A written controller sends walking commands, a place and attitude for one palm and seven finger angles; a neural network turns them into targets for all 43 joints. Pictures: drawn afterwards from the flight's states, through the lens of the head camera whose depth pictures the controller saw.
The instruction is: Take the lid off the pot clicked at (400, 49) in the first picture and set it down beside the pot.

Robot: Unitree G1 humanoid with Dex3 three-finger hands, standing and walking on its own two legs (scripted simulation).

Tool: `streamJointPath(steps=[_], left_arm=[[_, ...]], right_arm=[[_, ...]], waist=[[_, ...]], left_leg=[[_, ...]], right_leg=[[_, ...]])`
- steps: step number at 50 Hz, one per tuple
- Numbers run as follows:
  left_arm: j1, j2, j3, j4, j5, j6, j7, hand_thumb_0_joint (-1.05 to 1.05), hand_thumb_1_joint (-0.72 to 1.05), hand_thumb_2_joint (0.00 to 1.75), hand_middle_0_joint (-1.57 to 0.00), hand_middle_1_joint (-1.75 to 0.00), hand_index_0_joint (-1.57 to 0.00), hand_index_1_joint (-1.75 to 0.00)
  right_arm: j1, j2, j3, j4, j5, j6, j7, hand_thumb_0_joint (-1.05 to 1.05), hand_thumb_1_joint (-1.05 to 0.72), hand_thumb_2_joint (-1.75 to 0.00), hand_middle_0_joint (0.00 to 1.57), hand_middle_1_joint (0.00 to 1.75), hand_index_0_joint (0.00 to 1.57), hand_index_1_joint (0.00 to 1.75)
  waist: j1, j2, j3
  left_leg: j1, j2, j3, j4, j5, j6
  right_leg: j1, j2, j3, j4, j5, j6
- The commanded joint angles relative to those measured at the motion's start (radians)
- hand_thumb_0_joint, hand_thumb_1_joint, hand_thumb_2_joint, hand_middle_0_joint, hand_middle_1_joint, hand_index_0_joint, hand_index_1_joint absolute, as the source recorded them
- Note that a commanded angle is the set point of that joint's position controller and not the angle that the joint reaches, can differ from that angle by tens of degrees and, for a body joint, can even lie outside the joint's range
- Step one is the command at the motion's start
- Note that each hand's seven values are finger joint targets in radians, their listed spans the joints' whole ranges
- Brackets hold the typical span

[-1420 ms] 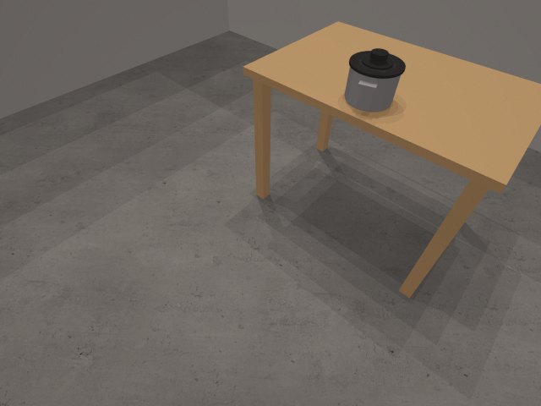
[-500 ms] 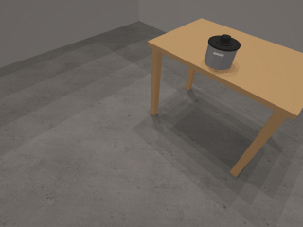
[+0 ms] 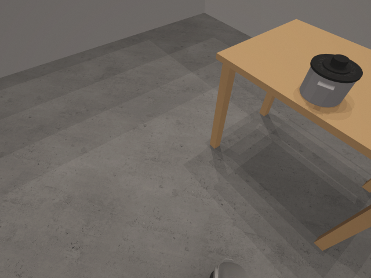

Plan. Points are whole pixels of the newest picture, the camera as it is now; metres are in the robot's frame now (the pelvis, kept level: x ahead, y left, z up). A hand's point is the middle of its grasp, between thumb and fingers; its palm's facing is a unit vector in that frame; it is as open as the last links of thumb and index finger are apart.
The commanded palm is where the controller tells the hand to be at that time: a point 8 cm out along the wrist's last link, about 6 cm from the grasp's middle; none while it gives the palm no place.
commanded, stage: walk to a spot facing it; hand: left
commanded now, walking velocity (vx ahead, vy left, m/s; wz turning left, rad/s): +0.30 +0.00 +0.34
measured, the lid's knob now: (339, 60) +0.77 -0.50 +0.06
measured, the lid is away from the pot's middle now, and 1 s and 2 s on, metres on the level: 0.00 0.00 0.00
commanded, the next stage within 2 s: turn to face it in 0.14 s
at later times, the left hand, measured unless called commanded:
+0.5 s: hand out of the picture +0.11 +0.15 -0.18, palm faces +0.21 -0.96 -0.18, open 7.3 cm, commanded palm none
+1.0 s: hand (131, 196) +0.36 +0.17 -0.15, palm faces -0.12 -0.94 -0.32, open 7.4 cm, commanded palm none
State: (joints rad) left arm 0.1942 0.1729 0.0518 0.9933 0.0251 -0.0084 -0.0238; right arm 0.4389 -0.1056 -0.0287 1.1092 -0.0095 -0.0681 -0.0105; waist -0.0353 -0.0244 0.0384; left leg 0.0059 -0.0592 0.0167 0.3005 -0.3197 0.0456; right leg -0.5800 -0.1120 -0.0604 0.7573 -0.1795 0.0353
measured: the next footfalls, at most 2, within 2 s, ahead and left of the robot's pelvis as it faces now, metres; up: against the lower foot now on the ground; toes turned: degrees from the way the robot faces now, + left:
right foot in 0.10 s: +0.20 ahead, -0.13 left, +0.00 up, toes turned -4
left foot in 0.50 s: +0.29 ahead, +0.11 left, +0.00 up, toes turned +11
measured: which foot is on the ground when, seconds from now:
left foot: down 0.00-0.10, up 0.12-0.48, down 0.50-0.88, up 0.90-1.00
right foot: up 0.00-0.08, down 0.10-0.52, up 0.54-0.86, down 0.88-1.00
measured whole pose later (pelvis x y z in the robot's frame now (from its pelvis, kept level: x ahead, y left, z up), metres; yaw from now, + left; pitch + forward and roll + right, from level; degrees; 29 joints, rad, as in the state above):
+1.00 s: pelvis +0.23 -0.03 -0.01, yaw -12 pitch +0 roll +0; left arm 0.19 0.23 0.09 0.90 0.03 0.02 0.01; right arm 0.19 -0.27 -0.09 0.96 -0.02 0.07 -0.02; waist 0.01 0.06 0.07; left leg -0.47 0.11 0.08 1.06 -0.45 -0.06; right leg -0.33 -0.01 -0.06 0.61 -0.29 -0.03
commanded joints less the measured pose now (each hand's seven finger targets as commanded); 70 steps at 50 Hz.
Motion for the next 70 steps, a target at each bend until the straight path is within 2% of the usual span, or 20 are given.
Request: streamJointPath(steps=[1,3,4,5,6,10,15,23,25,27,32,42,44,47,50,60,61,63,64,70], left_arm=[[-0.088,0.073,0.026,-0.114,-0.007,-0.047,0.005,0.00,0.90,0.90,-0.20,-0.30,-0.20,-0.30],[0.123,0.108,0.042,-0.055,-0.001,-0.062,0.009,0.00,0.90,0.90,-0.20,-0.30,-0.20,-0.30],[0.281,0.194,0.061,-0.014,0.008,-0.078,0.022,0.00,0.90,0.90,-0.20,-0.30,-0.20,-0.30],[0.413,0.309,0.091,0.010,0.008,-0.078,0.036,0.00,0.90,0.90,-0.20,-0.30,-0.20,-0.30],[0.377,0.294,0.089,0.006,-0.006,-0.074,0.036,0.00,0.90,0.90,-0.20,-0.30,-0.20,-0.30],[0.118,0.105,0.028,-0.051,0.004,-0.079,0.048,0.00,0.90,0.90,-0.20,-0.30,-0.20,-0.30],[0.156,0.087,0.008,-0.019,0.007,-0.083,0.056,0.00,0.90,0.90,-0.20,-0.30,-0.20,-0.30],[0.199,0.128,0.004,0.044,-0.010,-0.034,0.054,0.00,0.90,0.90,-0.20,-0.30,-0.20,-0.30],[0.236,0.071,0.004,0.030,-0.013,-0.017,0.051,0.00,0.90,0.90,-0.20,-0.30,-0.20,-0.30],[0.220,0.080,0.012,0.024,-0.011,0.010,0.047,0.00,0.90,0.90,-0.20,-0.30,-0.20,-0.30],[0.205,0.062,0.041,0.003,-0.006,0.041,0.021,0.00,0.90,0.90,-0.20,-0.30,-0.20,-0.30],[0.174,0.088,0.059,-0.091,0.003,0.031,0.013,0.00,0.90,0.90,-0.20,-0.30,-0.20,-0.30],[0.212,0.294,0.088,-0.101,0.006,0.009,0.035,0.00,0.90,0.90,-0.20,-0.30,-0.20,-0.30],[0.087,0.257,0.080,-0.137,-0.002,0.020,0.046,0.00,0.90,0.90,-0.20,-0.30,-0.20,-0.30],[0.002,0.233,0.066,-0.166,-0.002,0.016,0.042,0.00,0.90,0.90,-0.20,-0.30,-0.20,-0.30],[-0.055,0.277,0.074,-0.183,-0.010,0.039,0.033,0.00,0.90,0.90,-0.20,-0.30,-0.20,-0.30],[-0.071,0.251,0.068,-0.194,-0.018,0.044,0.029,0.00,0.90,0.90,-0.20,-0.30,-0.20,-0.30],[-0.064,0.167,0.053,-0.238,-0.015,0.047,0.010,0.00,0.90,0.90,-0.20,-0.30,-0.20,-0.30],[-0.072,0.197,0.058,-0.236,-0.005,0.050,0.008,0.00,0.90,0.90,-0.20,-0.30,-0.20,-0.30],[-0.076,0.149,0.052,-0.185,-0.013,0.064,-0.019,0.00,0.90,0.90,-0.20,-0.30,-0.20,-0.30]], right_arm=[[0.040,-0.204,-0.051,-0.028,-0.013,-0.016,-0.018,0.00,-0.90,-0.90,0.20,0.30,0.20,0.30],[0.014,-0.212,-0.052,-0.032,-0.008,-0.012,-0.018,0.00,-0.90,-0.90,0.20,0.30,0.20,0.30],[0.026,-0.186,-0.049,-0.049,0.002,-0.014,-0.007,0.00,-0.90,-0.90,0.20,0.30,0.20,0.30],[0.064,-0.126,-0.038,-0.091,0.011,-0.023,-0.003,0.00,-0.90,-0.90,0.20,0.30,0.20,0.30],[-0.016,-0.167,-0.050,-0.103,0.005,-0.021,0.002,0.00,-0.90,-0.90,0.20,0.30,0.20,0.30],[-0.144,-0.110,-0.048,-0.124,-0.011,0.030,0.029,0.00,-0.90,-0.90,0.20,0.30,0.20,0.30],[-0.150,-0.065,-0.029,-0.130,-0.014,0.059,0.031,0.00,-0.90,-0.90,0.20,0.30,0.20,0.30],[-0.215,-0.139,-0.008,-0.121,-0.006,0.030,-0.001,0.00,-0.90,-0.90,0.20,0.30,0.20,0.30],[-0.133,-0.275,-0.037,-0.116,-0.009,0.032,-0.016,0.00,-0.90,-0.90,0.20,0.30,0.20,0.30],[-0.142,-0.296,-0.041,-0.132,-0.009,0.040,-0.031,0.00,-0.90,-0.90,0.20,0.30,0.20,0.30],[-0.293,-0.219,-0.040,-0.196,-0.009,0.051,-0.025,0.00,-0.90,-0.90,0.20,0.30,0.20,0.30],[-0.276,-0.254,-0.088,-0.216,-0.013,0.071,-0.009,0.00,-0.90,-0.90,0.20,0.30,0.20,0.30],[-0.299,-0.140,-0.055,-0.280,-0.009,0.084,0.006,0.00,-0.90,-0.90,0.20,0.30,0.20,0.30],[-0.341,-0.204,-0.064,-0.285,-0.009,0.091,-0.004,0.00,-0.90,-0.90,0.20,0.30,0.20,0.30],[-0.261,-0.197,-0.056,-0.249,-0.011,0.087,-0.003,0.00,-0.90,-0.90,0.20,0.30,0.20,0.30],[-0.151,-0.213,-0.042,-0.264,0.007,0.068,-0.022,0.00,-0.90,-0.90,0.20,0.30,0.20,0.30],[-0.105,-0.239,-0.044,-0.254,0.005,0.060,-0.026,0.00,-0.90,-0.90,0.20,0.30,0.20,0.30],[-0.121,-0.386,-0.064,-0.289,-0.011,0.061,-0.024,0.00,-0.90,-0.90,0.20,0.30,0.20,0.30],[-0.148,-0.369,-0.054,-0.299,-0.014,0.062,-0.022,0.00,-0.90,-0.90,0.20,0.30,0.20,0.30],[-0.201,-0.278,-0.038,-0.290,-0.013,0.058,-0.030,0.00,-0.90,-0.90,0.20,0.30,0.20,0.30]], waist=[[0.003,0.133,0.093],[0.100,0.070,-0.012],[0.159,-0.097,-0.125],[0.175,-0.326,-0.273],[0.177,-0.195,-0.243],[0.046,-0.073,-0.004],[0.008,-0.081,-0.024],[0.018,-0.079,-0.047],[-0.007,0.193,-0.078],[-0.016,0.308,-0.107],[0.053,0.181,-0.050],[0.082,0.124,-0.078],[0.123,-0.324,-0.064],[0.088,-0.191,-0.035],[0.042,-0.092,-0.088],[0.007,-0.117,-0.129],[-0.014,-0.067,-0.137],[-0.002,0.334,-0.061],[-0.005,0.291,-0.054],[0.019,0.195,-0.043]], left_leg=[[-0.121,0.281,-0.184,-0.035,0.374,0.148],[-0.170,0.215,-0.139,0.239,0.522,0.101],[-0.358,0.137,-0.085,0.527,0.366,0.050],[-0.592,-0.023,-0.005,0.890,-0.220,0.001],[-0.616,0.054,-0.078,1.038,-0.224,0.017],[-0.613,0.163,-0.045,1.035,-0.002,-0.023],[-0.520,0.157,0.027,0.712,0.067,-0.059],[-0.124,0.122,0.086,0.165,0.270,-0.077],[0.053,0.376,-0.120,0.159,0.684,0.028],[-0.028,0.514,-0.232,0.018,0.554,0.134],[-0.198,0.408,0.016,-0.013,0.294,0.091],[-0.281,0.398,0.169,0.245,0.187,0.004],[-0.636,0.172,0.178,0.723,-0.307,-0.122],[-0.653,0.185,-0.022,0.868,-0.159,-0.106],[-0.540,0.170,0.012,0.753,-0.079,-0.129],[-0.261,0.095,0.036,0.217,0.014,-0.116],[-0.137,0.131,0.010,0.090,0.090,-0.101],[-0.100,0.533,-0.386,-0.082,0.199,0.087],[-0.181,0.561,-0.419,-0.084,0.107,0.135],[-0.097,0.369,-0.006,0.023,0.438,0.079]], right_leg=[[0.118,0.041,-0.016,-0.109,-0.021,-0.030],[0.423,0.091,-0.045,-0.228,0.013,-0.048],[0.704,-0.062,0.125,-0.283,-0.022,-0.101],[0.898,-0.398,0.592,-0.420,0.032,-0.214],[0.790,-0.408,0.605,-0.465,-0.082,-0.246],[0.358,-0.268,0.160,-0.507,0.047,-0.161],[0.320,-0.182,-0.014,-0.479,0.430,-0.170],[0.339,-0.079,0.075,-0.331,0.418,-0.129],[0.153,0.055,-0.007,-0.145,-0.103,-0.038],[0.110,0.084,0.016,0.235,-0.496,-0.006],[0.102,0.036,0.009,0.342,-0.297,0.005],[0.388,0.074,-0.054,-0.222,-0.034,-0.021],[0.498,-0.306,0.500,-0.478,0.263,-0.198],[0.389,-0.213,0.417,-0.478,0.054,-0.237],[0.385,-0.132,0.291,-0.417,0.228,-0.214],[0.358,-0.066,0.393,-0.299,0.338,-0.175],[0.269,-0.011,0.354,-0.238,0.250,-0.125],[-0.020,0.176,0.094,0.165,-0.395,-0.001],[-0.011,0.118,0.153,0.305,-0.399,-0.001],[0.024,0.074,0.053,0.314,-0.239,0.032]])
